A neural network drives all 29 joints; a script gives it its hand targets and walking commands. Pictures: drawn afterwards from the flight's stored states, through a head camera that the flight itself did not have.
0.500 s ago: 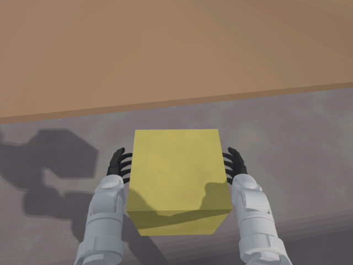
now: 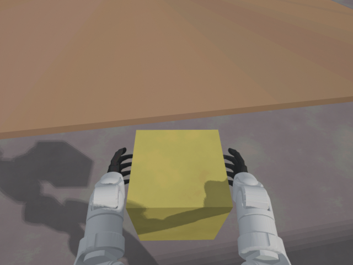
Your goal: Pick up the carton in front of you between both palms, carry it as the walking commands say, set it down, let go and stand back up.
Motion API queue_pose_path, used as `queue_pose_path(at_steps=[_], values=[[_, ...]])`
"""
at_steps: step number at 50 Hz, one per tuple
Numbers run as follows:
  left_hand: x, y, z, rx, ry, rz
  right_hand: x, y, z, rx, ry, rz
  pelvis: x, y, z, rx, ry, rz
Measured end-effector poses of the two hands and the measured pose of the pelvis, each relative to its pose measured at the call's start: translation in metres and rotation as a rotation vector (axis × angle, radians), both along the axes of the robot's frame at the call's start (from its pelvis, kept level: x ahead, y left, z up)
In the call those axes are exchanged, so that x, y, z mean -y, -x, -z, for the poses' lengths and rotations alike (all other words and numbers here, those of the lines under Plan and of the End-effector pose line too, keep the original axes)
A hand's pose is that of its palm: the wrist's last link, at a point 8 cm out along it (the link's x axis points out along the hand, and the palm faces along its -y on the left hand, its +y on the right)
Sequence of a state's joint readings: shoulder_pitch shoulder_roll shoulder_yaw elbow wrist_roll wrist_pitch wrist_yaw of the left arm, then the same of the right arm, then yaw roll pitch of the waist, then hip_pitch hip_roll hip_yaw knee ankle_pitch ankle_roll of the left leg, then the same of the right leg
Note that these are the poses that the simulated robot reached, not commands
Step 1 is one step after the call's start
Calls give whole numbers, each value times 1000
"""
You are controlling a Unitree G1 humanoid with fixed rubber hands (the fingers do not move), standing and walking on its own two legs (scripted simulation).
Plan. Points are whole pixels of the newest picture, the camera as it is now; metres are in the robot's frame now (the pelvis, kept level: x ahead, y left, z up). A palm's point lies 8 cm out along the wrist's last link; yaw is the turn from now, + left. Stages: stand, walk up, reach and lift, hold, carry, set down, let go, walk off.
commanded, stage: reach and lift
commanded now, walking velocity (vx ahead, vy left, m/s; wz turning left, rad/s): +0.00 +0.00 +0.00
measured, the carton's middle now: (177, 187) +0.32 +0.00 -0.04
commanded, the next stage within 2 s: hold in 0.66 s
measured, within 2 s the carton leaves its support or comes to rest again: neither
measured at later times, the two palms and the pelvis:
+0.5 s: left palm (115, 173) +0.31 +0.15 +0.04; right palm (239, 172) +0.31 -0.15 +0.04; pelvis +0.03 +0.00 +0.01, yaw +0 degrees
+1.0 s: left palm (112, 175) +0.30 +0.15 +0.06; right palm (242, 174) +0.30 -0.15 +0.06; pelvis +0.01 +0.00 +0.01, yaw +0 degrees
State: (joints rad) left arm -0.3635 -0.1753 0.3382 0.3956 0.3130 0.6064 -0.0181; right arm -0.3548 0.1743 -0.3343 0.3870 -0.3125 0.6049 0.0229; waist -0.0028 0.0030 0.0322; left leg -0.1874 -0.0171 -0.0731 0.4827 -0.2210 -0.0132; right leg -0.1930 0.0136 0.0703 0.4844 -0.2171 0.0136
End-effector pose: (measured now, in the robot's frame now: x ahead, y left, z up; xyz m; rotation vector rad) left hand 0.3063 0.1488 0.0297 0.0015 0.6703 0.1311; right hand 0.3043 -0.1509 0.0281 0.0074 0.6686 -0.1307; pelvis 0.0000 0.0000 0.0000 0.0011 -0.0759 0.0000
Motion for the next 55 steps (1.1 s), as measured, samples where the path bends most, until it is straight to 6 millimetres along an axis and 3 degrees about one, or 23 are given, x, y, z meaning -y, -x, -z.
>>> queue_pose_path(at_steps=[26, 35, 43, 55], values=[[-1, -7, -9, -11, -34, 28, -1, -8, -11, -11, 43, -30, 0, -26, -8, 13, 2, -1], [-1, -4, -14, -5, -33, 29, -1, -3, -15, -5, 38, -24, -2, -23, -8, 26, 1, 3], [-2, 4, -30, 27, -29, 21, -2, 3, -31, 27, 35, -24, -1, -20, -9, 49, 1, 2], [-1, 8, -27, 5, -14, 11, -1, 8, -27, 5, 16, -12, 0, -7, -7, 65, 0, -1]])
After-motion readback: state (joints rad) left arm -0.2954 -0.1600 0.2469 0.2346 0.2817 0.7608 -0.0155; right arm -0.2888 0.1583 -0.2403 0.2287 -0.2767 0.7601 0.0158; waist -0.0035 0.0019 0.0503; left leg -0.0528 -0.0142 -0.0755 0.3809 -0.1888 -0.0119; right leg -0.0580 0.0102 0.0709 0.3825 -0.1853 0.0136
